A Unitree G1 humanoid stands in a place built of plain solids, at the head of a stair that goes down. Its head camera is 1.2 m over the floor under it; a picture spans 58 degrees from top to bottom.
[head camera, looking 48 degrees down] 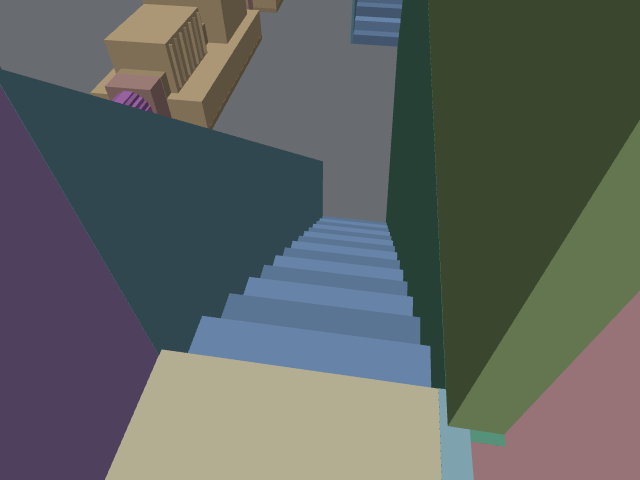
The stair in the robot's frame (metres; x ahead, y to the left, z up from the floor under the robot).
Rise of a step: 0.20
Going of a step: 0.25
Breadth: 0.85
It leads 9 degrees to the right of straight ahead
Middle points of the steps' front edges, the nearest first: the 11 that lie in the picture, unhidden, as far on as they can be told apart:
0.57 0.06 0.00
0.82 0.02 -0.20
1.06 -0.01 -0.41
1.31 -0.05 -0.61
1.56 -0.09 -0.81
1.80 -0.12 -1.02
2.05 -0.16 -1.22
2.30 -0.20 -1.43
2.54 -0.23 -1.63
2.79 -0.27 -1.83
3.03 -0.31 -2.04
